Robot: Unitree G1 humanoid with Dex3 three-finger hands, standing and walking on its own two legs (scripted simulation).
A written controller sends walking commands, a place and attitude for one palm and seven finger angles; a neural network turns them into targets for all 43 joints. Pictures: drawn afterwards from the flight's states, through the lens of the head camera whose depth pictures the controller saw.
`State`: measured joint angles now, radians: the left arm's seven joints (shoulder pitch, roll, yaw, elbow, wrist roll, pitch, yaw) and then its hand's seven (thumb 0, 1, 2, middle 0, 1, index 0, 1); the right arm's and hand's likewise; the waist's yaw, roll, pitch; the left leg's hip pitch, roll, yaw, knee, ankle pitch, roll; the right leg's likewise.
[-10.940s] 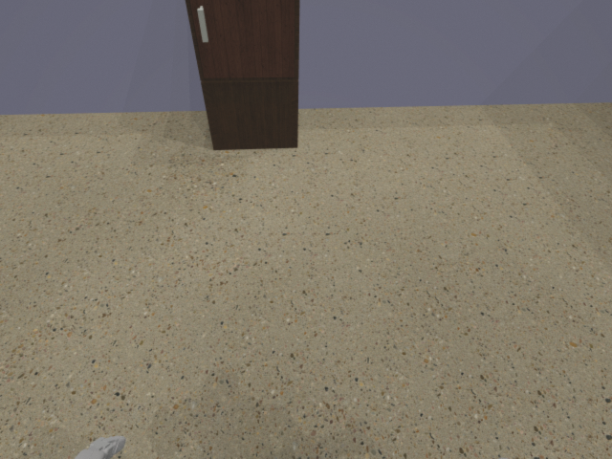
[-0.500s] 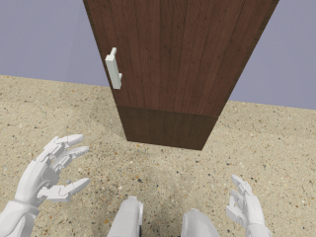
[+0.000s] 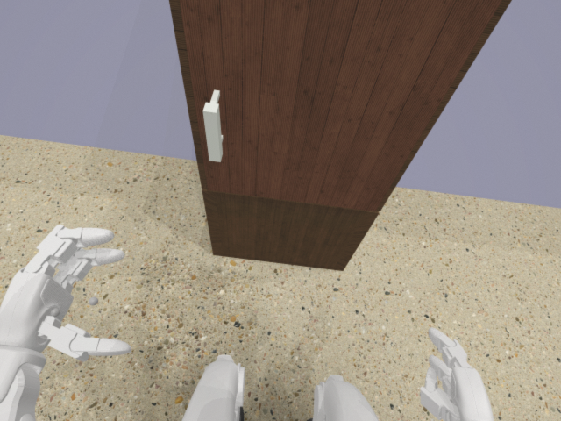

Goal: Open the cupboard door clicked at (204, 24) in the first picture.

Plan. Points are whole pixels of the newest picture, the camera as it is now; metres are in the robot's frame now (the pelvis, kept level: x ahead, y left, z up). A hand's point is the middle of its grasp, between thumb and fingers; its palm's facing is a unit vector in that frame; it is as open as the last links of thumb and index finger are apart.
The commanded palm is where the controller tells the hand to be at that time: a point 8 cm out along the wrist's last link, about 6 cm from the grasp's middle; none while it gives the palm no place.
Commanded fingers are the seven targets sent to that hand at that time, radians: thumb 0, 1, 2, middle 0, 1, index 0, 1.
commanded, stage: raise the hand with hooked fingers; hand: left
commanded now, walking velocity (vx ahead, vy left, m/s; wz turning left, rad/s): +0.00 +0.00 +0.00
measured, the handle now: (215, 126) +0.60 +0.16 +0.01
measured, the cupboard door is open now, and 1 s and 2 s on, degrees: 0 0 0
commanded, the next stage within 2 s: move the hooked fingers beside the handle in 0.90 s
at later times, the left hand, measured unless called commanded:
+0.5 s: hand (74, 265) +0.30 +0.29 +0.04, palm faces -0.04 -1.00 -0.05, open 14.0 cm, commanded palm +0.28 +0.33 +0.04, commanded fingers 0.00 -0.50 0.30 -0.30 -1.20 -0.30 -1.20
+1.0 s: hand (98, 271) +0.29 +0.26 +0.04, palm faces -0.03 -1.00 -0.05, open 14.0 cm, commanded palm +0.28 +0.30 +0.04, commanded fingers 0.00 -0.50 0.30 -0.30 -1.20 -0.30 -1.20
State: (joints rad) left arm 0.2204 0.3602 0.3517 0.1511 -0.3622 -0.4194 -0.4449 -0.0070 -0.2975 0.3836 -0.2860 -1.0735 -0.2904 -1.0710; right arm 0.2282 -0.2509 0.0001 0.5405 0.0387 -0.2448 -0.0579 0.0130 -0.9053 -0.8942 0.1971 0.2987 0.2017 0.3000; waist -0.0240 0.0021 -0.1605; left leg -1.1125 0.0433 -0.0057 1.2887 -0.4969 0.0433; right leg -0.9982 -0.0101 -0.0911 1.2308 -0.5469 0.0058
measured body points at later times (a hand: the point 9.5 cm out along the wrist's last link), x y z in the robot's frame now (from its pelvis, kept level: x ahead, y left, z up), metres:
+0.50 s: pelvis +0.01 +0.01 +0.00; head +0.12 +0.04 +0.44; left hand +0.29 +0.34 +0.04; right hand +0.18 -0.24 -0.07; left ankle +0.06 +0.09 -0.62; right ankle +0.03 -0.13 -0.62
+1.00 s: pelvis +0.01 -0.02 -0.01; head +0.11 +0.00 +0.43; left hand +0.28 +0.31 +0.04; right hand +0.19 -0.27 -0.08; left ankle +0.06 +0.09 -0.62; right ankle +0.03 -0.13 -0.62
